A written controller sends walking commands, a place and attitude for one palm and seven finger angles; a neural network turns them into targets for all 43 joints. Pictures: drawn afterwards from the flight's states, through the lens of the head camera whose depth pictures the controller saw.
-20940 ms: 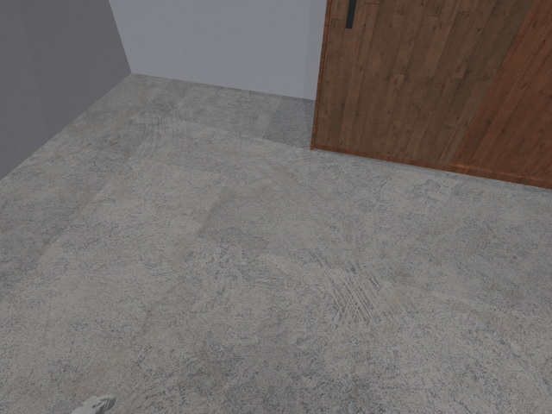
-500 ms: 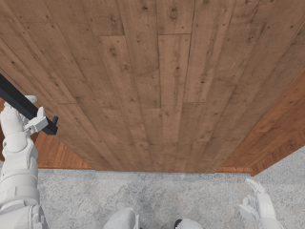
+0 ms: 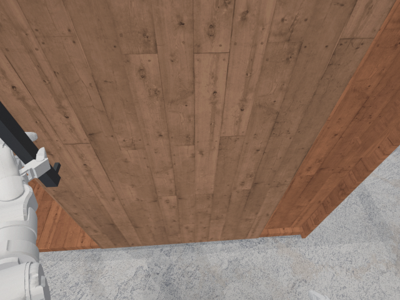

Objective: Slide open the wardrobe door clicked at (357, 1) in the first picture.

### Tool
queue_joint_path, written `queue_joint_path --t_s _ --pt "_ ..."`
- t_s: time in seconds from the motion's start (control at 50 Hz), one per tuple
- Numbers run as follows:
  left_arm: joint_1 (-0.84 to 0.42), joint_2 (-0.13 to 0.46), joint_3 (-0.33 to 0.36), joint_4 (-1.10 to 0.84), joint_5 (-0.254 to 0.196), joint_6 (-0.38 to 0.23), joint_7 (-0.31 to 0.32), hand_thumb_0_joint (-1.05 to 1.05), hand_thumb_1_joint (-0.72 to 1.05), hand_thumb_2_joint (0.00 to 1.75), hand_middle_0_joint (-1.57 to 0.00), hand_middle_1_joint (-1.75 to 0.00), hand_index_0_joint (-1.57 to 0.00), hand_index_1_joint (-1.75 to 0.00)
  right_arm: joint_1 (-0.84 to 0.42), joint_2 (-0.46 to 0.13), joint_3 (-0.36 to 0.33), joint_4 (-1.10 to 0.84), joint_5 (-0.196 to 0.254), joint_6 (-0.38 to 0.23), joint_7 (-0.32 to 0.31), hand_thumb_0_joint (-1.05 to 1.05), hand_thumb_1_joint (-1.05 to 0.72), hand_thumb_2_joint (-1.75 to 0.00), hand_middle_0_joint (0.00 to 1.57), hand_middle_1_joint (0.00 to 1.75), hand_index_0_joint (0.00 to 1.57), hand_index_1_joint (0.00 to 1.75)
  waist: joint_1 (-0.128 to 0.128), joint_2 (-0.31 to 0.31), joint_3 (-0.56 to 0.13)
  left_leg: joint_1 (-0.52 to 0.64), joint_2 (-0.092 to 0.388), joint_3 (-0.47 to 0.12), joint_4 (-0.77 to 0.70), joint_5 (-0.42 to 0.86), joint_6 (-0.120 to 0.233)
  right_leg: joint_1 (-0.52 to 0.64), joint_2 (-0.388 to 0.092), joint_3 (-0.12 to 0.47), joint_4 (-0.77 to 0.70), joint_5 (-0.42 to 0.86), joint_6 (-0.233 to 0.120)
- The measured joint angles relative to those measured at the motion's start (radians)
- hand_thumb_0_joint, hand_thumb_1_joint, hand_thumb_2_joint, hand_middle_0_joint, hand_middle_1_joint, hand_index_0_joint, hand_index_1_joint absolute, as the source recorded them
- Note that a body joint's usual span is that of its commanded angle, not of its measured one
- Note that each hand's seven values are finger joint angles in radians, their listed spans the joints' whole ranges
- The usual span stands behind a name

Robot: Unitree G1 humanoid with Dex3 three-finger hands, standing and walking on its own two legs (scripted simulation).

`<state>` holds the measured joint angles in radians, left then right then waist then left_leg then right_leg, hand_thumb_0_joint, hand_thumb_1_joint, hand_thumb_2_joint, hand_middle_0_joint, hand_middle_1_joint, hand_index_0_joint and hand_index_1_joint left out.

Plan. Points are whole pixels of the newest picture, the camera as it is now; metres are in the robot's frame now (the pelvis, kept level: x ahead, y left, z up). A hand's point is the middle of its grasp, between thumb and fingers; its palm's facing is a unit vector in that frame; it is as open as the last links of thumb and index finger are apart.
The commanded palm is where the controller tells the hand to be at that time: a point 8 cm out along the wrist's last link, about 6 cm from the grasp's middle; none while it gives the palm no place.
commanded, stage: stop walking and hold the door there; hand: left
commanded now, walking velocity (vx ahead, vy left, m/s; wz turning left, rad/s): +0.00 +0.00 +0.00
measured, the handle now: (24, 136) +0.41 +0.37 +0.10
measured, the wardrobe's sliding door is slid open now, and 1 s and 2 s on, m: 0.49 0.49 0.49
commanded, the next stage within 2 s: loosen the grip on the handle in 1.82 s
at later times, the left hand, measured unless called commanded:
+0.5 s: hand (40, 161) +0.37 +0.34 +0.07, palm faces +0.51 -0.82 -0.26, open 6.1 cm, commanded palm +0.32 +0.38 +0.06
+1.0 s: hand (36, 164) +0.36 +0.34 +0.07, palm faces +0.34 -0.89 -0.28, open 6.0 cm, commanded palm +0.32 +0.40 +0.06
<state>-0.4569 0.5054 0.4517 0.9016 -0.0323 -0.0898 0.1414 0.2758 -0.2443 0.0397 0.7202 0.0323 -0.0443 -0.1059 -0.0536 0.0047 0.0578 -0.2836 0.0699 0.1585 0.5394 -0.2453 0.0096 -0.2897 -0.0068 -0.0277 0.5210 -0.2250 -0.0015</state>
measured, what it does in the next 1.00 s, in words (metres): steps to the left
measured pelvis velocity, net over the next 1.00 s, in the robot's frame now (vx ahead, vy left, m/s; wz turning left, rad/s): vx -0.08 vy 0.08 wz -0.05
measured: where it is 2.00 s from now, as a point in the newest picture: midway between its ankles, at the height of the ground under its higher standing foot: outside the picture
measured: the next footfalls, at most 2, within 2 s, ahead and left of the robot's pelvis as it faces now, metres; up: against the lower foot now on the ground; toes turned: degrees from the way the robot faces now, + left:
right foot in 1.02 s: -0.06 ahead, -0.04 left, +0.00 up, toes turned -8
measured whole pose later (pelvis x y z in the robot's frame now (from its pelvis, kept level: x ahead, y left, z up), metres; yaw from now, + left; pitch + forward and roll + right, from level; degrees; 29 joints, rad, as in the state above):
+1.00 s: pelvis -0.08 +0.08 +0.00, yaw -3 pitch +3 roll +1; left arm -0.69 0.50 0.34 1.08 0.00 -0.14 0.09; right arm 0.27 -0.22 0.06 0.72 0.02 -0.06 -0.09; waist -0.06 0.00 0.09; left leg -0.37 -0.04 0.18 0.42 -0.10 0.09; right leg -0.23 0.01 -0.07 0.62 -0.47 0.00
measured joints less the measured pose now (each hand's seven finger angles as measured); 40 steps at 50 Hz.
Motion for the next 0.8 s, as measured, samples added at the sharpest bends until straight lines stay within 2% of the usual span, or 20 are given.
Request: queue_joint_path --t_s 0.24,0.42,0.48,0.52,0.58,0.64,0.66,0.7,0.72,0.76,0.8 --pt "-0.059 0.031 -0.015 0.171 0.024 -0.048 -0.016 -0.01 0.64 0.74 -0.22 -1.18 -0.36 -1.38 0.025 -0.085 -0.043 0.033 0.003 -0.001 -0.019 0.01 -0.9 -0.9 0.2 0.3 0.2 0.3 -0.012 -0.011 -0.049 0.005 -0.014 0.022 -0.044 0.03 0.016 -0.008 -0.01 0.02 -0.029 0.031 0.011" --pt "-0.068 0.029 -0.012 0.213 0.019 -0.07 -0.025 -0.01 0.63 0.75 -0.22 -1.18 -0.37 -1.39 0.026 -0.074 -0.042 0.032 0.004 0.0 -0.015 0.01 -0.9 -0.9 0.2 0.3 0.2 0.3 -0.003 0.004 -0.052 0.009 -0.013 0.026 -0.052 0.031 0.015 -0.005 -0.008 0.024 -0.039 0.034 0.012" --pt "-0.074 0.022 -0.007 0.218 0.02 -0.079 -0.027 -0.01 0.63 0.75 -0.23 -1.18 -0.38 -1.39 0.013 -0.072 -0.044 0.023 0.003 0.009 -0.013 0.01 -0.9 -0.9 0.2 0.3 0.2 0.3 -0.007 0.021 -0.043 -0.008 -0.013 0.02 -0.035 0.027 0.016 -0.013 -0.01 0.019 -0.036 0.036 0.015" --pt "-0.087 0.014 -0.006 0.221 0.024 -0.083 -0.027 -0.01 0.62 0.76 -0.23 -1.18 -0.38 -1.39 -0.001 -0.077 -0.049 0.019 0.003 0.019 -0.012 0.01 -0.9 -0.9 0.2 0.3 0.2 0.3 -0.013 0.034 -0.033 -0.029 -0.017 0.008 -0.01 0.024 0.009 -0.021 -0.015 0.012 -0.03 0.037 0.019" --pt "-0.107 -0.007 -0.022 0.212 0.033 -0.08 -0.027 -0.02 0.61 0.76 -0.24 -1.19 -0.4 -1.39 -0.024 -0.095 -0.06 0.02 0.008 0.032 -0.013 0.01 -0.9 -0.9 0.2 0.3 0.2 0.3 -0.007 0.051 -0.019 -0.058 -0.04 -0.062 0.062 -0.04 -0.024 -0.037 -0.027 0.016 -0.013 0.038 0.031" --pt "-0.126 -0.033 -0.046 0.19 0.048 -0.071 -0.038 -0.03 0.6 0.76 -0.25 -1.22 -0.41 -1.39 -0.04 -0.109 -0.068 0.029 0.015 0.034 -0.016 0.01 -0.9 -0.9 0.2 0.3 0.2 0.3 -0.013 0.048 -0.018 -0.051 -0.061 -0.108 0.072 -0.087 -0.036 -0.057 -0.063 0.023 0.008 0.037 0.057" --pt "-0.138 -0.04 -0.047 0.187 0.053 -0.07 -0.047 -0.03 0.59 0.76 -0.25 -1.23 -0.42 -1.39 -0.046 -0.11 -0.068 0.033 0.015 0.033 -0.017 0.01 -0.9 -0.9 0.2 0.3 0.2 0.3 -0.023 0.039 -0.015 -0.048 -0.067 -0.093 0.046 -0.024 -0.033 -0.063 -0.083 0.02 0.019 0.034 0.068" --pt "-0.156 -0.045 -0.046 0.181 0.056 -0.076 -0.063 -0.03 0.57 0.75 -0.27 -1.25 -0.43 -1.39 -0.068 -0.106 -0.064 0.038 0.01 0.042 -0.018 0.0 -0.9 -0.9 0.2 0.3 0.2 0.3 -0.029 0.013 0.0 -0.041 -0.098 -0.071 0.025 0.021 0.015 -0.076 -0.117 0.032 0.039 0.036 0.082" --pt "-0.161 -0.043 -0.052 0.179 0.058 -0.081 -0.066 -0.04 0.56 0.74 -0.28 -1.26 -0.43 -1.39 -0.077 -0.101 -0.062 0.032 0.009 0.047 -0.017 0.01 -0.9 -0.9 0.2 0.3 0.2 0.3 -0.024 0.004 0.007 -0.039 -0.105 -0.056 0.02 0.021 0.037 -0.087 -0.126 0.031 0.06 0.019 0.072" --pt "-0.163 -0.036 -0.08 0.168 0.059 -0.088 -0.056 -0.05 0.57 0.74 -0.28 -1.26 -0.44 -1.39 -0.085 -0.081 -0.057 0.009 0.004 0.045 -0.009 0.01 -0.9 -0.9 0.2 0.3 0.2 0.3 -0.011 -0.005 0.02 -0.036 -0.105 -0.026 0.007 0.022 0.062 -0.124 -0.116 0.023 0.183 -0.147 0.049" --pt "-0.169 -0.04 -0.114 0.155 0.05 -0.085 -0.037 -0.05 0.6 0.75 -0.24 -1.24 -0.44 -1.39 -0.082 -0.06 -0.046 -0.013 0.001 0.031 0.0 0.0 -0.9 -0.9 0.2 0.3 0.2 0.3 -0.003 0.007 0.034 -0.036 -0.095 -0.014 -0.017 0.041 0.071 -0.148 -0.085 0.001 0.332 -0.269 0.034"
